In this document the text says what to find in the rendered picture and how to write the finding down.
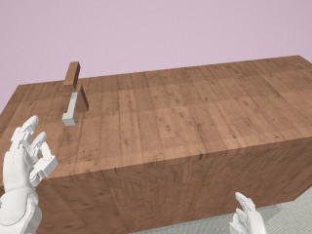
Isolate counter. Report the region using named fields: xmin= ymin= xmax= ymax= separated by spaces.
xmin=0 ymin=55 xmax=312 ymax=234

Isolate robot right hand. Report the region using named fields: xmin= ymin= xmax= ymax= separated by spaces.
xmin=229 ymin=192 xmax=267 ymax=234

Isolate robot left hand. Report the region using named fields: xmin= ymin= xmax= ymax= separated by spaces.
xmin=3 ymin=115 xmax=59 ymax=193

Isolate tap lever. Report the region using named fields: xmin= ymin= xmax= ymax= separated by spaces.
xmin=62 ymin=92 xmax=79 ymax=127

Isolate left robot forearm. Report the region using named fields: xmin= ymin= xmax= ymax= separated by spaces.
xmin=0 ymin=187 xmax=42 ymax=234

